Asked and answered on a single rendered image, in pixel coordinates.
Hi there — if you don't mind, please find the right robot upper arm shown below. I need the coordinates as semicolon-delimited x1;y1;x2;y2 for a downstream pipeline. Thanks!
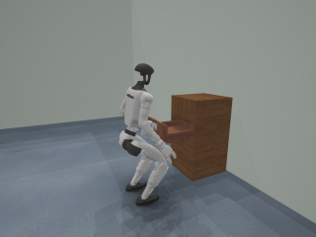
138;91;153;129

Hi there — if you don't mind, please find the cabinet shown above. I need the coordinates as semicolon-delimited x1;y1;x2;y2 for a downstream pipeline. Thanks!
170;93;233;182

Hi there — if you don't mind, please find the humanoid robot head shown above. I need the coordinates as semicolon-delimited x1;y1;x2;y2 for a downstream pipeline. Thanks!
131;63;154;92

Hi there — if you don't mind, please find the drawer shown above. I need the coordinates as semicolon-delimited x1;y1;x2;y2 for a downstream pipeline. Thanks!
147;117;194;144

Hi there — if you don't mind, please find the robot right forearm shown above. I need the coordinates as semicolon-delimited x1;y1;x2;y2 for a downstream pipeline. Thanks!
142;120;166;149

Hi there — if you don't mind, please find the robot right hand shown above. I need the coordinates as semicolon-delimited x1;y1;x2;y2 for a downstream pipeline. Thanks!
160;145;177;165

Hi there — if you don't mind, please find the right robot foot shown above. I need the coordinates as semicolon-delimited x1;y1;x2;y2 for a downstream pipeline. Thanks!
135;195;159;206

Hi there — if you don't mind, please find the robot left hand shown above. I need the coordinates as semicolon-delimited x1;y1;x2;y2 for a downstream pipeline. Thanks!
141;120;157;135

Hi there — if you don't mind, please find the left robot upper arm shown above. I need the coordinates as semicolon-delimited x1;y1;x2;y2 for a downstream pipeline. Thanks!
119;87;131;117

